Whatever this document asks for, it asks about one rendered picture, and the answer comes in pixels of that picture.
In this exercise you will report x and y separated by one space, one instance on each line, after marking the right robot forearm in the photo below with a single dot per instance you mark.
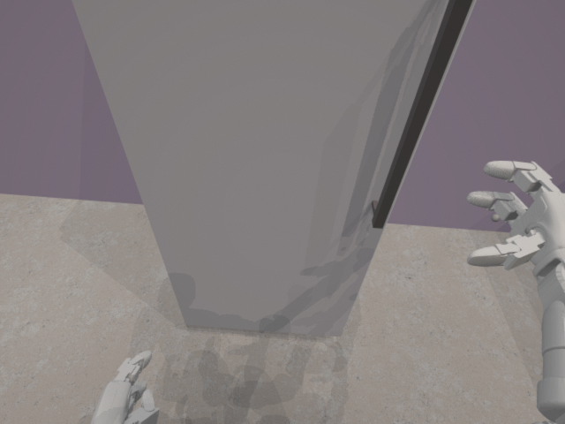
550 276

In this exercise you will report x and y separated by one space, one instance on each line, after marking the left robot hand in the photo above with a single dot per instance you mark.
118 397

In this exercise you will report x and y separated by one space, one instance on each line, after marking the right robot hand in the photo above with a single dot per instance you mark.
546 216

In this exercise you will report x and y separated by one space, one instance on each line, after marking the fridge door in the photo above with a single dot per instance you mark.
258 133

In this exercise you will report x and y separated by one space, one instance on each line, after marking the handle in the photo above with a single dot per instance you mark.
444 44

